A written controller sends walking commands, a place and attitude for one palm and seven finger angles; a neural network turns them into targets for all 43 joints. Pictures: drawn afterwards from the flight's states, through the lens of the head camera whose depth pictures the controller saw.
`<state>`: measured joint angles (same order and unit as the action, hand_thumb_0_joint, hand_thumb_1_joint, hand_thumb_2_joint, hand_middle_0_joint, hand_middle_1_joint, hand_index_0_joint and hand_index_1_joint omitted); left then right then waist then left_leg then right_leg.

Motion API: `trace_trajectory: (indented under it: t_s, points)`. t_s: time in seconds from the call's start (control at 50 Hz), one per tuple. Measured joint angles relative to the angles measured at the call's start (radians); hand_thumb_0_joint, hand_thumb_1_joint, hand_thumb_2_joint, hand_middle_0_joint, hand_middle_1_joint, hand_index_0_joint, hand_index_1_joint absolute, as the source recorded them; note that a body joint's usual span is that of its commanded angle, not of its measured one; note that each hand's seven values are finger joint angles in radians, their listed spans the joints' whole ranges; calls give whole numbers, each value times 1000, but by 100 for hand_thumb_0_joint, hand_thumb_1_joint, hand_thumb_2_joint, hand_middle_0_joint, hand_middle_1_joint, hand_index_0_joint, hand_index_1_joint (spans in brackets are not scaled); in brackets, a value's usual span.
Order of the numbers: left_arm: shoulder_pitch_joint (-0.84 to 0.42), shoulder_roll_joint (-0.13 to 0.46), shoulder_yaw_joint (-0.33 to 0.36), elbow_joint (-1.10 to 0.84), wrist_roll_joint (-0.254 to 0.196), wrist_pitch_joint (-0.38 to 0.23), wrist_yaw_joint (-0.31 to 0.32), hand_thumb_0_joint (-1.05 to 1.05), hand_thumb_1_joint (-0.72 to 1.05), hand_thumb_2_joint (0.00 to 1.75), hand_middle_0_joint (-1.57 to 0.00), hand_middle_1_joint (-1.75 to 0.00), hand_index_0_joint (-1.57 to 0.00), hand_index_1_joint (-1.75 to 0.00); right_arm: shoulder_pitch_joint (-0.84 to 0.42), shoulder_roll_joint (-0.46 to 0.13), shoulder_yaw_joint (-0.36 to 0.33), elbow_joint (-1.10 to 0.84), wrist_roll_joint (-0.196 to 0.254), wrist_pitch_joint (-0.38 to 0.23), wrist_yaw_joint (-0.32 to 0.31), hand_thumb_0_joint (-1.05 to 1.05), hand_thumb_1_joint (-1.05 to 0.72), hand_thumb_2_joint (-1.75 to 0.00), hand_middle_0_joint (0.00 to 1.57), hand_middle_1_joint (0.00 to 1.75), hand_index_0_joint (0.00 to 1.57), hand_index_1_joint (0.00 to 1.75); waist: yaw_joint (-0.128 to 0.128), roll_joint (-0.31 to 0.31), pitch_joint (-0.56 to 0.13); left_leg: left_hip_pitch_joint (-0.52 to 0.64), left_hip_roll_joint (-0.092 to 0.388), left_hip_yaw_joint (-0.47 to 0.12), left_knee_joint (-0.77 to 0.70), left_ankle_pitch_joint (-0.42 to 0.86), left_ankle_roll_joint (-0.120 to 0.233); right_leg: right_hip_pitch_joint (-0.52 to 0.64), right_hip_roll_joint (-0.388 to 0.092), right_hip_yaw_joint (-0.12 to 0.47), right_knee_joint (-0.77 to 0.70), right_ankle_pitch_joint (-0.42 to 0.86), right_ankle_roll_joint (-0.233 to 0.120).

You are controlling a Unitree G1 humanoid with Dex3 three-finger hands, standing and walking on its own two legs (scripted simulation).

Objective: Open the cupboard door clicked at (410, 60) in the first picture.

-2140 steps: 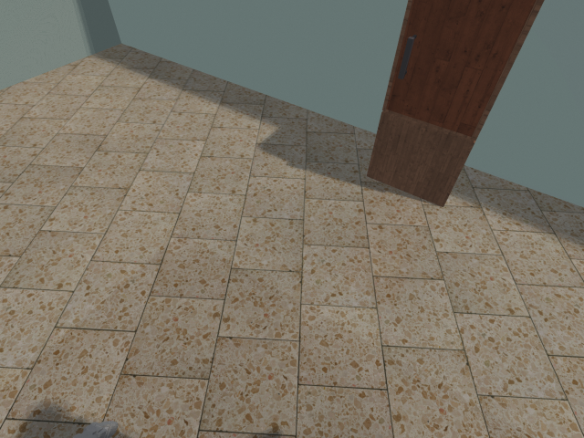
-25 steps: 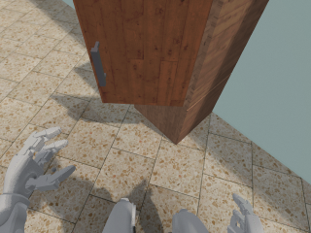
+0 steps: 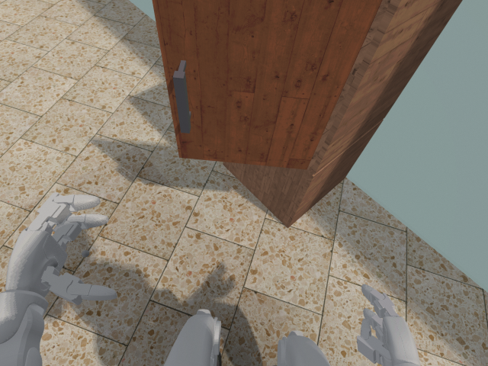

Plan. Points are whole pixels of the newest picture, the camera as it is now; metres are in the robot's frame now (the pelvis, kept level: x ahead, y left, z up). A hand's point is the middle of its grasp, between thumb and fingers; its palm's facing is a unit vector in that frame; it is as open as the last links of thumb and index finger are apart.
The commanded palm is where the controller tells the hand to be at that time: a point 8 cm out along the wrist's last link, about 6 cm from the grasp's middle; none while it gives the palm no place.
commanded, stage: raise the hand with hooked fingers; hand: left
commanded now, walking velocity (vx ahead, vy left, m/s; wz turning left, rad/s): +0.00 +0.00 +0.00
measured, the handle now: (184, 98) +0.62 +0.19 +0.01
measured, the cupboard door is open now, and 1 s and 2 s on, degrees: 45 45 45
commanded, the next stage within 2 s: move the hooked fingers beside the handle in 0.84 s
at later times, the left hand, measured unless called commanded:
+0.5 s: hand (106, 233) +0.29 +0.24 +0.03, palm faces +0.02 -1.00 -0.03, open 13.9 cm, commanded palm +0.27 +0.28 +0.04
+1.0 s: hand (108, 234) +0.30 +0.24 +0.02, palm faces +0.04 -1.00 -0.02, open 13.9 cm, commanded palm +0.29 +0.29 +0.03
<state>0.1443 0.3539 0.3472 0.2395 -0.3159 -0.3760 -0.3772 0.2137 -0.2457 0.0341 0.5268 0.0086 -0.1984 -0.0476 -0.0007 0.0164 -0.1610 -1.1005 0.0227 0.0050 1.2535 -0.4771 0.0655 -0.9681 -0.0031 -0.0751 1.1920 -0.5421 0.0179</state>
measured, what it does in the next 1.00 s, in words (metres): stands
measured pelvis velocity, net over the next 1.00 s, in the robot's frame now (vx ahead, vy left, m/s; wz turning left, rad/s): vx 0.01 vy -0.03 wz -0.01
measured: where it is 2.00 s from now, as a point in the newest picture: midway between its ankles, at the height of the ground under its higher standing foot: outside the picture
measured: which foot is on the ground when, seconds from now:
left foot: down 0.00-1.00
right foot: down 0.00-1.00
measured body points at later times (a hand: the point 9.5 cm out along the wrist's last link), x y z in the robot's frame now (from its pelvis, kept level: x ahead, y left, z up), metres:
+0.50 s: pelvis +0.01 -0.03 -0.01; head +0.10 -0.01 +0.43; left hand +0.29 +0.29 +0.04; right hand +0.16 -0.29 -0.09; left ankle +0.07 +0.07 -0.63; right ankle +0.02 -0.15 -0.63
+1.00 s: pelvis +0.01 -0.03 -0.01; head +0.10 -0.01 +0.43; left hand +0.29 +0.29 +0.03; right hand +0.17 -0.28 -0.09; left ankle +0.07 +0.07 -0.63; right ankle +0.02 -0.15 -0.63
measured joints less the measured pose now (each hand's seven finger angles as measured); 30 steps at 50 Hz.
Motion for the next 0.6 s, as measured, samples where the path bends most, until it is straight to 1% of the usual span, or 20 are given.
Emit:
trace_trajectory:
  t_s: [0.06,0.14,0.24,0.38,0.48,0.6]
  points:
    - [-18,5,7,27,-3,13,-26,0,-41,33,-30,-115,-30,-115,1,-2,4,-4,1,3,-3,1,-90,-90,21,30,21,30,4,1,1,0,1,-5,0,-2,-3,1,2,-5,-1,-2,-2]
    - [-44,13,25,49,-10,-1,-54,0,-46,31,-30,-117,-30,-118,7,-6,4,1,0,5,-8,1,-90,-90,21,30,21,30,4,-4,5,-5,6,-12,5,-5,-11,-3,7,-10,4,-7,-8]
    - [-86,34,58,90,-27,-16,-85,-1,-48,30,-30,-119,-30,-119,18,-16,-1,15,3,11,-13,1,-90,-90,21,30,21,30,-2,-6,8,-18,13,-21,16,-11,-23,-18,15,-18,19,-15,-19]
    - [-123,56,86,146,-50,3,-129,-1,-49,30,-30,-120,-30,-120,37,-31,-10,29,12,19,-17,1,-90,-90,21,30,21,30,-11,2,3,-30,25,-24,24,-17,-36,-38,27,-18,35,-24,-34]
    - [-128,49,91,160,-67,-3,-138,-1,-49,30,-30,-120,-30,-120,49,-35,-17,32,16,21,-16,1,-90,-90,20,30,21,30,-14,2,-3,-34,33,-21,31,-23,-44,-48,34,-14,49,-31,-42]
    - [-125,34,84,166,-58,-7,-126,-1,-49,30,-30,-120,-30,-120,49,-34,-19,29,17,28,-12,1,-90,-90,20,30,21,30,-17,2,-7,-37,38,-18,40,-29,-50,-57,38,-11,66,-39,-48]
